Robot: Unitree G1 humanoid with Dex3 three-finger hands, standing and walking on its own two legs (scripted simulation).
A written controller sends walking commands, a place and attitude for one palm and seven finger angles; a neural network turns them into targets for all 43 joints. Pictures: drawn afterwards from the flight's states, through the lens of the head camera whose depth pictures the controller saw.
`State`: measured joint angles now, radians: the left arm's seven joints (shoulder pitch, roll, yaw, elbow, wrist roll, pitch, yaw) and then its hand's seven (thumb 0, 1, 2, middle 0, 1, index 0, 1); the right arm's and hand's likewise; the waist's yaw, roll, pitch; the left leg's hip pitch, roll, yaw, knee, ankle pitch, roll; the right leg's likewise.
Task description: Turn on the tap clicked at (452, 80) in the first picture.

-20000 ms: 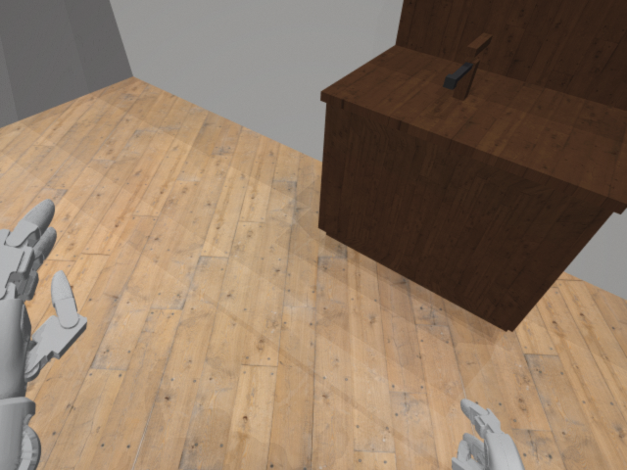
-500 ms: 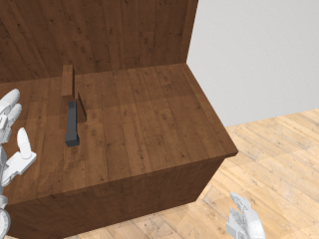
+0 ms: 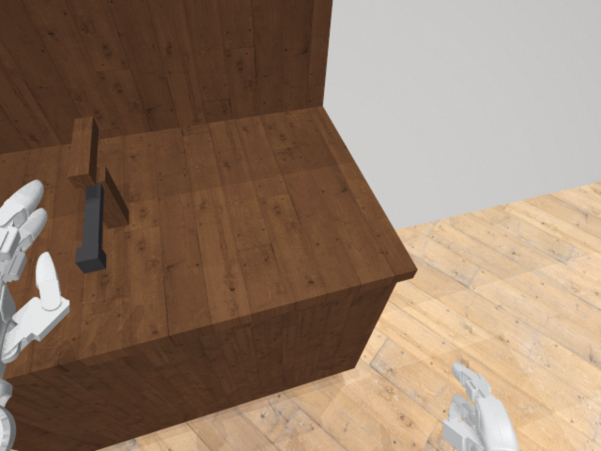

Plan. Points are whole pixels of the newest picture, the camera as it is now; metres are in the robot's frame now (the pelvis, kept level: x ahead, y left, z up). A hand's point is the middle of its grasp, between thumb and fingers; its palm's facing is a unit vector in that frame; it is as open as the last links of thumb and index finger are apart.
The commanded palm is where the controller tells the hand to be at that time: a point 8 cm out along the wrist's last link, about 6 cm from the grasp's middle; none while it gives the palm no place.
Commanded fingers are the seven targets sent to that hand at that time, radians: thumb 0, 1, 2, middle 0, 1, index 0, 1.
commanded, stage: shuffle to correct the standing spot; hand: left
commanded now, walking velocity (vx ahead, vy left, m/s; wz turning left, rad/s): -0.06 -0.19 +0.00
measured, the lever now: (91, 258) +0.34 +0.32 +0.04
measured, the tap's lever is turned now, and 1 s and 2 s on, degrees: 0 0 0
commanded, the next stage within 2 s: come to a stop and stand still in 1.88 s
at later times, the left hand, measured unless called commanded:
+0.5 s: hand (69, 302) +0.22 +0.24 +0.16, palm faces +0.31 -0.85 -0.42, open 7.4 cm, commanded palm +0.16 +0.28 +0.18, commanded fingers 0.00 0.90 0.90 -0.20 -0.30 -0.20 -0.30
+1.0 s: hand (82, 295) +0.23 +0.23 +0.16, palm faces +0.31 -0.84 -0.44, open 7.4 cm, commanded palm +0.17 +0.27 +0.18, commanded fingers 0.00 0.90 0.90 -0.20 -0.30 -0.20 -0.30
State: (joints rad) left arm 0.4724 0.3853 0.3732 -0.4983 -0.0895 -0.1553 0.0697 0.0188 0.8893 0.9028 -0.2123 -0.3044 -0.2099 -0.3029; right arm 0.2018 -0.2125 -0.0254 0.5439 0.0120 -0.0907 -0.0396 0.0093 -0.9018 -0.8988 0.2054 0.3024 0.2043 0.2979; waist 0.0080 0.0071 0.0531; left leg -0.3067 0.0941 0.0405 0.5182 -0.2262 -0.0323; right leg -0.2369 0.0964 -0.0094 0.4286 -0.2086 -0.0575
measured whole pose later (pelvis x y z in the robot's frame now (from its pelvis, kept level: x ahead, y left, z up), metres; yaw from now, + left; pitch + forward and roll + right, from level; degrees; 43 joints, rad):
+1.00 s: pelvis +0.01 -0.01 -0.01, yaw +1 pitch +1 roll -1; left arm 0.51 0.42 0.39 -0.57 -0.10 -0.15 0.07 0.02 0.89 0.90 -0.21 -0.30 -0.21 -0.30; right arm 0.20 -0.20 -0.02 0.54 0.01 -0.08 -0.04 0.01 -0.90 -0.90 0.21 0.30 0.20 0.30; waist -0.01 0.01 0.06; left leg -0.33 0.10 0.01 0.59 -0.27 -0.05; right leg -0.26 0.11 -0.04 0.51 -0.27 -0.08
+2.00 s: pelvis +0.01 -0.01 -0.01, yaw +2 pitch +1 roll -2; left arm 0.51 0.42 0.39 -0.57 -0.10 -0.14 0.09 0.02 0.89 0.90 -0.21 -0.30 -0.21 -0.30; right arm 0.21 -0.19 -0.01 0.55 0.02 -0.07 -0.03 0.01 -0.90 -0.90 0.21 0.30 0.20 0.30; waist -0.01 0.01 0.05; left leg -0.34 0.10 0.00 0.57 -0.26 -0.05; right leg -0.26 0.10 -0.05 0.49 -0.25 -0.08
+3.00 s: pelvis +0.00 +0.07 +0.00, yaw +1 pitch -1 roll -2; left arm 0.41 0.36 0.36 -0.45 -0.03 -0.23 0.11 0.02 0.89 0.90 -0.21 -0.30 -0.21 -0.30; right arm 0.22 -0.19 0.03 0.59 0.01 -0.14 -0.01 0.01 -0.90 -0.90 0.21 0.30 0.21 0.30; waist 0.03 -0.03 0.05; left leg -0.24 -0.03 0.06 0.46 -0.21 0.07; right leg -0.17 -0.01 0.02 0.37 -0.19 0.04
